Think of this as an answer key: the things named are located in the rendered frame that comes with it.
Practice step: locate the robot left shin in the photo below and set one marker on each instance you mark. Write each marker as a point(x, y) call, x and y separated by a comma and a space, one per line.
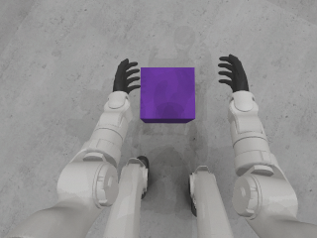
point(132, 161)

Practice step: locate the carton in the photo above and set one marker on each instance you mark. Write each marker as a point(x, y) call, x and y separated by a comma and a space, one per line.
point(167, 95)

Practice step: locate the right robot upper arm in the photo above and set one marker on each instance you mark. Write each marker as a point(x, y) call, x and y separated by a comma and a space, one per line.
point(269, 205)

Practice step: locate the left robot forearm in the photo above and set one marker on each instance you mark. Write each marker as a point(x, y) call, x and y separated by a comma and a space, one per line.
point(109, 134)

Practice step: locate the right robot forearm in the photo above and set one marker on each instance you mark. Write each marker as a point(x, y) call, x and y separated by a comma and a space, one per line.
point(252, 153)

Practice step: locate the robot left hand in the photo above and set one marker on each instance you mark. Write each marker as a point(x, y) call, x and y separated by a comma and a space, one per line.
point(121, 82)

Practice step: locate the left robot upper arm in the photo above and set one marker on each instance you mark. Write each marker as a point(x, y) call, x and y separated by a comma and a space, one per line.
point(84, 189)

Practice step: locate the robot right hand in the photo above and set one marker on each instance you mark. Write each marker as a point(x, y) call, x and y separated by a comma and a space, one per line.
point(239, 81)

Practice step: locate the robot right foot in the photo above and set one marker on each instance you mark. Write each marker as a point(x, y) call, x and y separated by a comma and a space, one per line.
point(193, 209)

